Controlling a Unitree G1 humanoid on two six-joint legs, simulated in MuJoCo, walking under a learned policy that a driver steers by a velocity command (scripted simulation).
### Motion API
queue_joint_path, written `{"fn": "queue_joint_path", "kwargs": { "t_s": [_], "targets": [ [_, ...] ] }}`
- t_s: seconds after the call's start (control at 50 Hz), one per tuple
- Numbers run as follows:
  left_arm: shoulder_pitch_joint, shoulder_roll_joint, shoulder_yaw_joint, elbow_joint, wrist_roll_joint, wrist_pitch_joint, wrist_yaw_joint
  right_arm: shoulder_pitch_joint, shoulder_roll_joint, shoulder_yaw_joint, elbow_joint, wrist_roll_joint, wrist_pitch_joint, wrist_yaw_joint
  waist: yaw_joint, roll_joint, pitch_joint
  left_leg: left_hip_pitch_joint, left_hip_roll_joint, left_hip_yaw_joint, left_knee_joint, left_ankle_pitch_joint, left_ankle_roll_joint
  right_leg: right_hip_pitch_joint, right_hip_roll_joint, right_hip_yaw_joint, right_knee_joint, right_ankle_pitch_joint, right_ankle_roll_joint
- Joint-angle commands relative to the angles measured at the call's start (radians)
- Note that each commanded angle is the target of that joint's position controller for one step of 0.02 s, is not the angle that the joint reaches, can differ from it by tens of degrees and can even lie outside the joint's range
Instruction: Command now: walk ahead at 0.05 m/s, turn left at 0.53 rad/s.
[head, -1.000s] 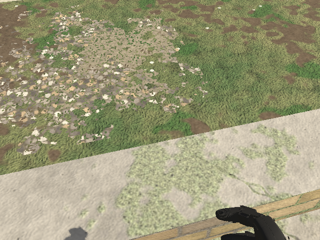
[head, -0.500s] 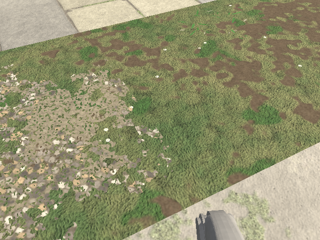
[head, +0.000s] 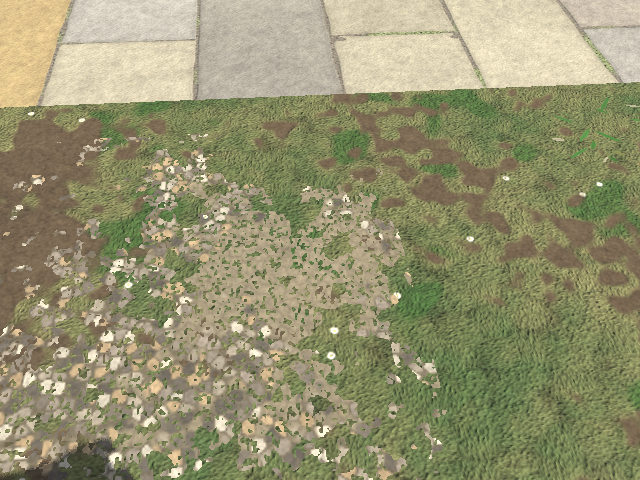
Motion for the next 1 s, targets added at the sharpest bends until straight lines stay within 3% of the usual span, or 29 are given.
{"fn": "queue_joint_path", "kwargs": {
  "t_s": [0.02, 0.04, 0.08, 0.1, 0.12, 0.14, 0.16, 0.2, 0.24, 0.28, 0.36, 0.42, 0.46, 0.48, 0.5, 0.52, 0.54, 0.56, 0.58, 0.62, 0.66, 0.7, 0.74, 0.78, 0.8, 0.82, 0.86, 0.92, 1.0],
  "targets": [
    [-0.296, 0.132, 0.031, -0.173, 0.007, -0.052, -0.007, 0.066, -0.058, -0.008, -0.054, 0.01, -0.003, 0.0, -0.102, -0.079, -0.057, 0.232, 0.033, -0.057, -0.155, 0.024, 0.014, 0.055, -0.258, 0.16, -0.252, 0.119, -0.15],
    [-0.173, 0.146, 0.019, -0.121, -0.062, 0.024, 0.011, 0.129, -0.04, -0.007, -0.057, 0.077, 0.07, -0.043, -0.104, -0.182, -0.091, 0.23, 0.047, 0.041, -0.257, 0.036, 0.024, 0.082, -0.303, 0.151, -0.205, 0.195, -0.167],
    [-0.105, 0.133, 0.019, -0.114, -0.07, 0.095, 0.013, 0.126, -0.083, -0.032, -0.067, 0.053, 0.116, -0.06, -0.079, -0.106, -0.064, 0.315, -0.038, 0.125, -0.463, 0.062, 0.062, 0.107, -0.272, 0.127, -0.08, 0.088, -0.129],
    [-0.045, 0.105, 0.017, -0.099, -0.069, 0.117, 0.008, 0.147, -0.125, -0.054, -0.067, 0.033, 0.124, -0.063, -0.066, -0.015, -0.033, 0.379, -0.056, 0.079, -0.594, 0.155, 0.102, 0.065, -0.203, 0.093, 0.04, -0.092, -0.073],
    [-0.023, 0.082, 0.016, -0.103, -0.053, 0.132, 0.004, 0.165, -0.219, -0.084, -0.095, 0.011, 0.121, -0.069, -0.044, 0.187, 0.021, 0.438, 0.102, -0.208, -0.716, 0.281, 0.173, -0.112, -0.109, 0.028, 0.32, -0.304, 0.001],
    [-0.098, 0.078, 0.012, -0.175, -0.036, 0.132, 0.012, 0.146, -0.29, -0.092, -0.157, 0.007, 0.122, -0.083, -0.036, 0.282, 0.04, 0.521, 0.217, -0.538, -0.79, 0.225, 0.3, -0.401, 0.038, 0.119, 0.547, -0.475, 0.074],
    [-0.164, 0.08, 0.014, -0.196, -0.037, 0.134, 0.012, 0.157, -0.256, -0.089, -0.176, -0.004, 0.108, -0.08, -0.081, 0.17, -0.054, 0.524, 0.224, -0.593, -0.814, 0.138, 0.331, -0.436, 0.042, 0.296, 0.711, -0.444, 0.07],
    [-0.158, 0.046, 0.003, -0.207, -0.037, 0.123, 0.012, 0.035, -0.181, -0.076, -0.238, 0.024, 0.097, -0.1, -0.041, 0.062, -0.11, 0.546, 0.134, -0.442, -0.764, 0.065, 0.243, -0.474, 0.005, 0.373, 0.741, -0.259, 0.062],
    [-0.18, 0.075, 0.006, -0.244, -0.021, 0.109, 0.029, -0.023, -0.115, -0.054, -0.281, 0.04, 0.103, -0.122, -0.021, 0.056, -0.145, 0.479, 0.1, -0.373, -0.736, 0.18, 0.208, -0.396, 0.007, 0.386, 0.681, -0.193, 0.076],
    [-0.16, 0.075, 0.002, -0.268, -0.028, 0.098, 0.035, 0.006, -0.106, -0.05, -0.31, 0.023, 0.097, -0.134, -0.019, 0.05, -0.19, 0.486, 0.087, -0.352, -0.705, 0.356, 0.218, -0.349, 0.029, 0.383, 0.659, -0.17, 0.084],
    [-0.173, 0.018, -0.032, -0.316, -0.041, 0.1, 0.03, 0.08, -0.127, -0.063, -0.343, 0.034, 0.105, -0.144, -0.05, 0.063, -0.195, 0.513, 0.062, -0.358, -0.691, 0.348, 0.22, -0.268, 0.067, 0.364, 0.416, -0.206, 0.077],
    [-0.148, 0.035, -0.027, -0.332, -0.06, 0.101, 0.017, 0.095, -0.13, -0.069, -0.37, 0.033, 0.117, -0.139, -0.057, 0.112, -0.164, 0.489, 0.048, -0.398, -0.695, 0.272, 0.223, -0.175, 0.09, 0.359, 0.251, -0.236, 0.066],
    [-0.108, 0.031, -0.021, -0.329, -0.066, 0.092, 0.007, 0.084, -0.131, -0.072, -0.375, 0.047, 0.125, -0.132, -0.026, 0.12, -0.147, 0.454, 0.02, -0.408, -0.664, 0.297, 0.202, -0.053, 0.103, 0.35, 0.057, -0.141, 0.043],
    [-0.058, 0.036, -0.014, -0.315, -0.057, 0.086, 0.001, 0.065, -0.118, -0.069, -0.38, 0.052, 0.127, -0.128, 0.002, 0.105, -0.148, 0.399, -0.004, -0.375, -0.624, 0.287, 0.173, 0.063, 0.078, 0.357, -0.034, -0.035, 0.022],
    [-0.002, 0.082, 0.002, -0.307, -0.032, 0.086, 0.001, 0.061, -0.072, -0.055, -0.389, 0.046, 0.122, -0.122, 0.009, 0.028, -0.171, 0.26, -0.047, -0.316, -0.526, 0.173, 0.125, 0.227, -0.048, 0.446, -0.038, 0.081, -0.031],
    [-0.063, 0.144, 0.013, -0.334, 0.0, 0.105, 0.008, 0.097, -0.008, -0.039, -0.378, 0.052, 0.113, -0.112, -0.053, -0.219, -0.113, 0.077, -0.202, -0.116, -0.346, -0.092, 0.045, 0.284, -0.212, 0.624, -0.094, 0.317, -0.145],
    [-0.053, 0.132, 0.023, -0.347, 0.02, 0.109, 0.011, 0.094, -0.082, -0.053, -0.376, 0.046, 0.1, -0.103, -0.029, -0.397, -0.128, 0.035, -0.199, -0.029, -0.149, -0.283, -0.016, 0.227, -0.355, 0.815, -0.158, 0.362, -0.295],
    [-0.055, 0.093, 0.015, -0.375, 0.005, 0.106, 0.018, 0.08, -0.14, -0.073, -0.36, 0.056, 0.096, -0.096, -0.008, -0.296, -0.117, 0.021, -0.164, -0.06, 0.021, -0.263, -0.047, 0.226, -0.339, 0.807, -0.154, 0.315, -0.319],
    [-0.074, 0.064, 0.004, -0.386, -0.019, 0.107, 0.022, 0.072, -0.127, -0.068, -0.344, 0.062, 0.105, -0.096, -0.017, -0.203, -0.088, 0.004, -0.15, -0.072, 0.1, -0.206, -0.062, 0.209, -0.282, 0.739, -0.132, 0.249, -0.276],
    [-0.106, 0.049, -0.011, -0.399, -0.044, 0.109, 0.025, 0.058, -0.072, -0.046, -0.345, 0.048, 0.125, -0.099, -0.029, -0.147, -0.053, -0.007, -0.119, -0.082, 0.138, -0.139, -0.075, 0.183, -0.224, 0.661, -0.132, 0.152, -0.225],
    [-0.13, 0.033, -0.023, -0.401, -0.038, 0.116, 0.019, 0.044, -0.02, -0.019, -0.347, 0.044, 0.126, -0.096, -0.041, -0.153, -0.054, 0.093, -0.103, -0.015, -0.021, -0.086, -0.075, 0.132, -0.141, 0.538, -0.13, 0.153, -0.181],
    [-0.095, 0.028, -0.028, -0.379, -0.044, 0.132, 0.005, 0.013, 0.037, 0.009, -0.344, 0.047, 0.117, -0.088, -0.012, -0.214, -0.068, 0.229, -0.107, 0.056, -0.327, -0.134, -0.064, 0.144, -0.076, 0.46, -0.122, 0.08, -0.165],
    [-0.066, 0.057, -0.023, -0.369, -0.04, 0.134, -0.006, 0.064, 0.003, -0.007, -0.315, 0.047, 0.115, -0.084, -0.027, -0.251, -0.073, 0.379, -0.116, 0.094, -0.547, 0.018, -0.051, 0.127, -0.099, 0.472, -0.096, 0.065, -0.173],
    [-0.002, 0.046, -0.029, -0.344, -0.045, 0.119, -0.021, 0.075, -0.037, -0.017, -0.325, 0.028, 0.114, -0.086, -0.032, -0.238, -0.074, 0.568, -0.082, 0.02, -0.706, 0.207, -0.012, 0.051, -0.09, 0.467, -0.077, 0.064, -0.105],
    [-0.007, 0.035, -0.034, -0.348, -0.038, 0.107, -0.026, 0.088, -0.096, -0.025, -0.35, 0.012, 0.111, -0.091, -0.026, -0.144, -0.103, 0.664, 0.02, -0.105, -0.674, 0.415, 0.025, -0.033, -0.047, 0.425, -0.003, -0.015, -0.045],
    [0.032, -0.023, -0.05, -0.337, -0.035, 0.099, -0.023, 0.035, -0.125, -0.03, -0.345, 0.007, 0.113, -0.092, 0.036, 0.088, -0.114, 0.561, 0.069, -0.145, -0.681, 0.249, 0.095, -0.013, 0.01, 0.342, -0.004, -0.14, 0.007],
    [-0.027, 0.026, -0.036, -0.328, -0.031, 0.103, -0.014, 0.01, -0.006, -0.002, -0.356, 0.01, 0.106, -0.079, -0.01, 0.097, -0.045, 0.428, 0.026, -0.146, -0.748, -0.072, 0.098, 0.067, 0.017, 0.326, 0.008, -0.109, 0.041],
    [-0.012, 0.02, -0.032, -0.312, -0.028, 0.108, -0.012, 0.045, -0.026, -0.005, -0.335, 0.016, 0.096, -0.081, -0.019, 0.055, 0.006, 0.401, -0.002, -0.12, -0.748, -0.081, 0.069, 0.074, 0.013, 0.333, -0.015, -0.087, 0.024],
    [0.016, 0.006, -0.032, -0.28, -0.028, 0.102, -0.017, 0.075, -0.012, -0.002, -0.319, 0.019, 0.092, -0.085, -0.022, 0.017, 0.002, 0.431, -0.018, -0.097, -0.726, -0.003, 0.064, 0.086, 0.007, 0.332, -0.032, -0.07, 0.015]
  ]
}}
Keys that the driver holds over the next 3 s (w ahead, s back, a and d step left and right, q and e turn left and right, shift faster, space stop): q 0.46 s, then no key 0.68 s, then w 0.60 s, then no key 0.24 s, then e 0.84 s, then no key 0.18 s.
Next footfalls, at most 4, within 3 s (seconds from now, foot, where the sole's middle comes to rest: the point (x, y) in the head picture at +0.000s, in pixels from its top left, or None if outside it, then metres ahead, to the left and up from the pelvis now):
0.12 left None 0.12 0.13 -0.76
0.50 right None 0.16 -0.08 -0.76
0.80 left None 0.07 0.16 -0.76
1.72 left None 0.34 0.24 -0.76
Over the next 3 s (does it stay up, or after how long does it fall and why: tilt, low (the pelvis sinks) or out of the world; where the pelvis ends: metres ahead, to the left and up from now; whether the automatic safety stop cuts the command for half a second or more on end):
stays up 0.47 0.18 0.00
